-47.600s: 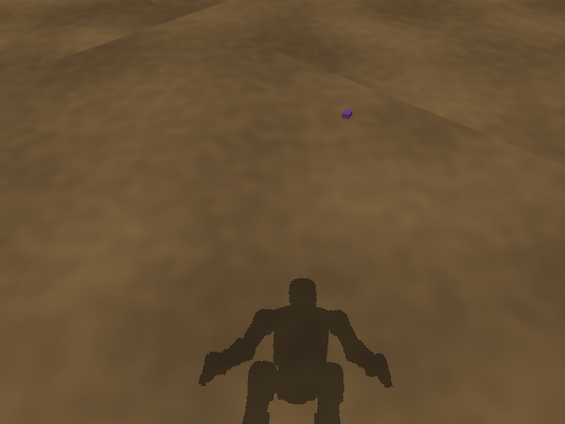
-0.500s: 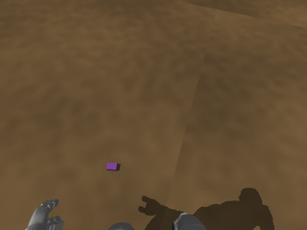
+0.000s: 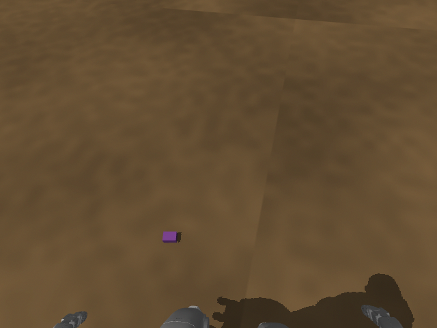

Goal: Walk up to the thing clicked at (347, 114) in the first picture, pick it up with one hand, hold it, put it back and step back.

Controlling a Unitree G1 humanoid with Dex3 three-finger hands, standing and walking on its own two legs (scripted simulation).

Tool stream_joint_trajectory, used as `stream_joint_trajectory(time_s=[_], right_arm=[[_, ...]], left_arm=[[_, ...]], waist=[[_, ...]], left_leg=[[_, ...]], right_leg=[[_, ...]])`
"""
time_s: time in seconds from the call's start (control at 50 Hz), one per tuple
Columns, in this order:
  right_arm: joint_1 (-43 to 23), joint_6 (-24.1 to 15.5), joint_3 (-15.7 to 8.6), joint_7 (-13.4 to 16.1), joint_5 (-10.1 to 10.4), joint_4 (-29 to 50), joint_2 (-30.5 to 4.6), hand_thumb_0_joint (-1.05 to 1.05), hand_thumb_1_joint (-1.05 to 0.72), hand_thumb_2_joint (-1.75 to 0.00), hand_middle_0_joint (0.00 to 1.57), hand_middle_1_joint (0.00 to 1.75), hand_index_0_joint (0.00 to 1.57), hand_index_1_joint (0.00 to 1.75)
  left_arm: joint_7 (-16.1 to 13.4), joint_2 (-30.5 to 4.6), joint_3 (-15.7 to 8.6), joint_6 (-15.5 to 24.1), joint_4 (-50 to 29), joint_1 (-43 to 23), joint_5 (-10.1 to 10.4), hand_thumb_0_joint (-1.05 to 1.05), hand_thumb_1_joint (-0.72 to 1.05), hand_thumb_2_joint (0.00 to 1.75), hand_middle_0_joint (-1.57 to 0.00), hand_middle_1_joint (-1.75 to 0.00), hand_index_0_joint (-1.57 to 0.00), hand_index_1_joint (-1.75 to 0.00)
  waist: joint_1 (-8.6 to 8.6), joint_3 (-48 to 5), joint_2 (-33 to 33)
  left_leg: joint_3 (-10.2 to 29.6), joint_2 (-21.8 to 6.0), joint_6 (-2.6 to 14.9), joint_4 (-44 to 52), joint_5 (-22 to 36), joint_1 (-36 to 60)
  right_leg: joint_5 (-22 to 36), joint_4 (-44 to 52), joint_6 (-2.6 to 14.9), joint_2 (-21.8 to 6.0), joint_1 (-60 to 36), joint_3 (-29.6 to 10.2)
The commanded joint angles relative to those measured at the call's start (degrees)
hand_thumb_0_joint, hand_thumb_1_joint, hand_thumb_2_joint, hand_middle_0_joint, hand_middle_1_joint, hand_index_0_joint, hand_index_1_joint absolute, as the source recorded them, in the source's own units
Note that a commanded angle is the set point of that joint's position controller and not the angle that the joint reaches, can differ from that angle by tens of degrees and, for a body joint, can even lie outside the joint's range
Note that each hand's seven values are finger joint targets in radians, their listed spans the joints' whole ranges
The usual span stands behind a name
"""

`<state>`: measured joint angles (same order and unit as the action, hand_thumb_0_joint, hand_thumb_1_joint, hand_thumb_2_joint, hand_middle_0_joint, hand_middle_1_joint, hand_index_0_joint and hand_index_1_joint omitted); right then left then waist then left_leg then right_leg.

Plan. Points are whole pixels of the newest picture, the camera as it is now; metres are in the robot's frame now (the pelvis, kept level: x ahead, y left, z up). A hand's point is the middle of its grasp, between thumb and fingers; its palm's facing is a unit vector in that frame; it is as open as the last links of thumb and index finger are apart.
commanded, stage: step back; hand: left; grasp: from above
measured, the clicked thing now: (170, 237) +0.55 +0.27 -0.74
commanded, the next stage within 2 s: none
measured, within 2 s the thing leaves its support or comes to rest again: neither
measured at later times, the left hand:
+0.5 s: hand out of the picture -0.04 +0.30 -0.15, palm faces +0.08 -0.94 -0.34, open 7.4 cm
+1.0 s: hand out of the picture -0.22 +0.24 -0.12, palm faces +0.04 -0.90 -0.43, open 7.4 cm
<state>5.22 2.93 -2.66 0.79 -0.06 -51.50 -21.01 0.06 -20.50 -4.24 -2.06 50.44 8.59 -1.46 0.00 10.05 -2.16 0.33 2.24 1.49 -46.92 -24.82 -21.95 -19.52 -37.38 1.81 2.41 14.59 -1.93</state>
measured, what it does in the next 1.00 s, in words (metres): walks backwards: left foot, then right foot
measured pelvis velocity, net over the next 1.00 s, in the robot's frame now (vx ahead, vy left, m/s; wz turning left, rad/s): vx -0.31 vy -0.03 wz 0.04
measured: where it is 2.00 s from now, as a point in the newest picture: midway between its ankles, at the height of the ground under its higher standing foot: outside the picture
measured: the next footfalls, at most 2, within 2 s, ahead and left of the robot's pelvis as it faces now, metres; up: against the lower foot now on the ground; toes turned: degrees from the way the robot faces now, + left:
left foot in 0.28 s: -0.06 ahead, +0.13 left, +0.00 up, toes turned +2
right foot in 0.74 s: -0.21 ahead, -0.14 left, +0.00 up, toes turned +1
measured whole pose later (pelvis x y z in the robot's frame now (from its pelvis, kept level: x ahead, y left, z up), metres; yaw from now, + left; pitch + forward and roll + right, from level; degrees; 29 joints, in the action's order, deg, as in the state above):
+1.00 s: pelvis -0.31 -0.03 +0.01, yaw +2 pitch -1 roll +2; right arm 14.6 2.4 -3.3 1.9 -0.7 -50.9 -24.4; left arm 0.1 -20.1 -5.2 -3.3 45.9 11.8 -2.7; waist -0.5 6.7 -1.7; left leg 7.0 5.8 -1.5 -62.9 -26.3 -24.9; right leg -14.1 -34.5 1.1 -1.8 19.2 0.7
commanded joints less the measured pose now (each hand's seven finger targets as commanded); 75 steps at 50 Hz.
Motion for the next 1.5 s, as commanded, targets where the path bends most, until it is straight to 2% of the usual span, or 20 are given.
stream_joint_trajectory(time_s=[0.0, 0.18, 0.24, 0.28, 0.32, 0.38, 0.56, 0.7, 0.74, 0.76, 0.78, 0.84, 1.04, 1.1, 1.12, 1.14, 1.16, 1.22, 1.44, 1.48], right_arm=[[3.0, -1.3, -3.1, 0.5, 0.5, 3.6, -12.7, 0.0, -0.9, -0.9, 0.2, 0.3, 0.2, 0.3], [6.1, -2.7, -2.2, 1.3, -0.3, 5.1, -10.2, 0.0, -0.9, -0.9, 0.2, 0.3, 0.2, 0.3], [10.4, -3.2, -3.3, 1.0, -1.2, 3.1, -10.7, 0.0, -0.9, -0.9, 0.2, 0.3, 0.2, 0.3], [8.3, -3.3, -5.4, 0.9, -2.8, 4.1, -19.4, 0.0, -0.9, -0.9, 0.2, 0.3, 0.2, 0.3], [3.8, -3.4, -5.8, 0.8, -2.3, 5.8, -22.6, 0.0, -0.9, -0.9, 0.2, 0.3, 0.2, 0.3], [-1.9, -3.6, -3.6, 1.2, -2.7, 7.3, -15.0, 0.0, -0.9, -0.9, 0.2, 0.3, 0.2, 0.3], [5.4, -3.2, -4.3, 1.6, -1.4, 7.8, -14.8, 0.0, -0.9, -0.9, 0.2, 0.3, 0.2, 0.3], [-1.3, -1.2, -4.9, 0.8, -1.3, 10.0, -17.5, 0.0, -0.9, -0.9, 0.2, 0.3, 0.2, 0.3], [0.0, -1.0, -3.1, 1.1, -0.5, 10.4, -10.9, 0.0, -0.9, -0.9, 0.2, 0.3, 0.2, 0.3], [-2.3, -0.8, -4.4, 2.1, -0.8, 10.8, -12.8, 0.0, -0.9, -0.9, 0.2, 0.3, 0.2, 0.3], [-0.6, -0.8, -5.1, 2.1, -1.0, 9.3, -15.7, 0.0, -0.9, -0.9, 0.2, 0.3, 0.2, 0.3], [7.0, -1.2, -3.6, 1.3, -0.2, 5.2, -12.2, 0.0, -0.9, -0.9, 0.2, 0.3, 0.2, 0.3], [11.4, -3.2, -2.6, 1.5, -1.6, 5.1, -10.4, 0.0, -0.9, -0.9, 0.2, 0.3, 0.2, 0.3], [14.6, -3.0, -4.2, 1.4, -2.2, 2.7, -13.4, 0.0, -0.9, -0.9, 0.2, 0.3, 0.2, 0.3], [12.0, -2.9, -5.3, 1.4, -2.8, 3.8, -18.9, 0.0, -0.9, -0.9, 0.2, 0.3, 0.2, 0.3], [8.8, -2.7, -5.8, 1.1, -2.5, 5.8, -24.1, 0.0, -0.9, -0.9, 0.2, 0.3, 0.2, 0.3], [5.5, -3.2, -5.7, 1.7, -2.6, 6.5, -22.9, 0.0, -0.9, -0.9, 0.2, 0.3, 0.2, 0.3], [0.4, -3.3, -3.4, 2.2, -3.0, 7.4, -15.2, 0.0, -0.9, -0.9, 0.2, 0.3, 0.2, 0.3], [3.6, -1.0, -4.4, 0.1, -2.1, 5.8, -17.1, 0.0, -0.9, -0.9, 0.2, 0.3, 0.2, 0.3], [1.8, -0.9, -2.7, -0.2, -1.4, 7.2, -11.5, 0.0, -0.9, -0.9, 0.2, 0.3, 0.2, 0.3]], left_arm=[[-1.5, -14.8, -4.2, 1.7, -8.3, -4.4, 0.2, 0.0, 0.9, 0.9, -0.2, -0.3, -0.2, -0.3], [-2.0, -13.3, -3.6, 0.6, -10.0, -0.1, -0.5, 0.0, 0.9, 0.9, -0.2, -0.3, -0.2, -0.3], [-1.3, -14.3, -3.3, -0.7, -11.0, -2.6, 0.6, 0.0, 0.9, 0.9, -0.2, -0.3, -0.2, -0.3], [-1.1, -9.7, -2.3, -1.0, -12.1, -1.9, 1.1, 0.0, 0.9, 0.9, -0.2, -0.3, -0.2, -0.3], [-2.3, -13.5, -3.8, -1.0, -11.3, -5.4, 0.2, 0.0, 0.9, 0.9, -0.2, -0.3, -0.2, -0.3], [-1.6, -12.3, -3.8, -1.1, -8.1, 0.9, 1.3, 0.0, 0.9, 0.9, -0.2, -0.3, -0.2, -0.3], [-1.1, -11.6, -3.6, -0.6, -8.1, 2.3, 0.4, 0.0, 0.9, 0.9, -0.2, -0.3, -0.2, -0.3], [0.5, -12.4, -4.6, -0.4, -1.6, 14.8, -0.1, 0.0, 0.9, 0.9, -0.2, -0.3, -0.2, -0.3], [0.7, -18.8, -6.2, -0.1, -3.8, 11.9, -1.5, 0.0, 0.9, 0.9, -0.2, -0.3, -0.2, -0.3], [0.5, -24.7, -7.1, -0.4, -7.5, 4.9, -1.8, 0.0, 0.9, 0.9, -0.2, -0.3, -0.2, -0.3], [0.1, -23.9, -6.6, -0.2, -9.1, -0.4, -1.7, 0.0, 0.9, 0.9, -0.2, -0.3, -0.2, -0.3], [-0.6, -14.4, -4.7, 0.3, -10.1, -6.4, -1.2, 0.0, 0.9, 0.9, -0.2, -0.3, -0.2, -0.3], [-2.1, -14.1, -4.5, -0.5, -11.3, 0.2, -0.7, 0.0, 0.9, 0.9, -0.2, -0.3, -0.2, -0.3], [-1.3, -11.3, -2.7, -1.9, -12.3, -0.7, 0.2, 0.0, 0.9, 0.9, -0.2, -0.3, -0.2, -0.3], [-1.0, -8.9, -2.2, -1.8, -12.7, 0.4, 0.7, 0.0, 0.9, 0.9, -0.2, -0.3, -0.2, -0.3], [-1.8, -12.2, -3.5, -1.7, -13.2, -3.7, 0.7, 0.0, 0.9, 0.9, -0.2, -0.3, -0.2, -0.3], [-1.9, -14.5, -4.1, -1.9, -12.2, -5.6, 0.2, 0.0, 0.9, 0.9, -0.2, -0.3, -0.2, -0.3], [-1.3, -12.3, -3.8, -2.3, -9.1, 0.4, 1.3, 0.0, 0.9, 0.9, -0.2, -0.3, -0.2, -0.3], [-0.7, -10.6, -2.6, 2.6, -1.4, 7.8, 0.1, 0.0, 0.9, 0.9, -0.2, -0.3, -0.2, -0.3], [-1.1, -15.6, -4.0, 3.4, 0.8, 9.8, -1.2, 0.0, 0.9, 0.9, -0.2, -0.3, -0.2, -0.3]], waist=[[0.06, -7.0, 10.2], [-2.21, -16.2, 13.4], [1.02, -16.4, 10.7], [0.43, -13.9, -9.6], [2.85, -9.1, -10.8], [-2.37, -8.5, -5.4], [2.33, -14.0, -7.0], [-2.82, -15.6, -8.7], [-2.97, -8.6, 14.2], [-5.08, -5.0, 20.5], [-2.66, -0.6, 19.4], [2.6, -2.7, 10.3], [-1.41, -15.0, 14.6], [-0.05, -15.0, 2.5], [-1.46, -13.9, -11.1], [1.67, -12.2, -12.3], [1.39, -8.7, -10.9], [-3.32, -8.6, -3.4], [-0.24, -17.3, -10.8], [-1.43, -14.7, 2.8]], left_leg=[[8.8, 4.5, -1.53, -20.1, -6.6, -1.9], [3.2, -0.6, -2.53, 5.3, -4.5, -3.1], [0.0, -0.5, -1.49, 25.8, 16.6, 9.0], [25.5, -18.5, 5.26, 28.0, 26.7, 16.8], [32.8, -26.7, 16.32, 29.9, 25.6, 0.6], [13.8, -15.3, 9.07, 24.6, 34.0, 8.5], [13.2, -17.8, 13.36, 20.6, 33.9, 21.7], [10.2, -14.4, 6.24, 20.2, 7.7, 0.9], [3.1, 1.1, -1.12, 0.2, -6.9, -15.8], [6.4, 3.3, -2.69, -13.2, -10.4, -9.3], [9.1, 1.2, -2.56, -19.7, -7.2, -4.6], [9.4, 5.7, -1.91, -22.6, 1.6, -6.3], [2.4, -2.1, -1.4, 11.9, -1.4, -0.7], [7.6, -5.8, 0.84, 26.8, 16.5, 12.6], [25.4, -18.7, 6.44, 27.3, 26.0, 16.0], [31.0, -25.8, 15.68, 27.5, 27.1, 5.0], [33.1, -27.7, 17.16, 28.9, 26.2, -3.7], [12.3, -15.6, 10.33, 22.7, 36.0, 4.5], [7.3, -13.5, 9.29, 15.1, 13.1, 13.6], [3.1, -7.5, 3.32, 3.0, 6.1, -3.9]], right_leg=[[28.1, 16.3, 14.41, -19.7, 2.6, -18.6], [37.0, 6.5, 10.6, -16.0, -17.9, -10.1], [28.0, -0.3, 5.99, -12.4, -9.0, -6.5], [-4.0, -12.9, 0.25, 0.6, 13.0, -1.5], [-18.2, -30.5, -0.95, 2.5, 9.4, -9.7], [-9.3, -36.6, -0.16, 4.2, 15.0, -10.8], [-10.3, -20.7, -4.83, 0.8, 13.3, -5.9], [0.7, 8.2, 0.48, -1.8, -9.1, 2.0], [-14.9, 19.8, 6.12, -16.4, -3.5, -24.2], [-19.2, 26.5, 14.0, -26.3, 14.6, -32.8], [-22.8, 29.1, 14.74, -27.1, 23.4, -33.8], [-0.6, 19.4, 6.07, -12.5, 12.1, -9.2], [29.9, 4.8, 9.01, -18.2, -13.2, -9.2], [14.3, -3.5, 3.22, -11.8, 1.2, -4.0], [-5.3, -14.4, -0.07, -2.2, 14.1, 2.5], [-17.5, -24.0, -1.22, 0.2, 12.0, -3.3], [-17.5, -32.5, -1.16, -1.1, 8.1, -8.4], [-8.8, -38.6, -0.45, 3.4, 13.8, -10.2], [-1.3, 15.8, -1.24, -0.3, -3.2, 4.4], [-2.1, 16.8, 2.17, -7.9, -10.4, -12.2]])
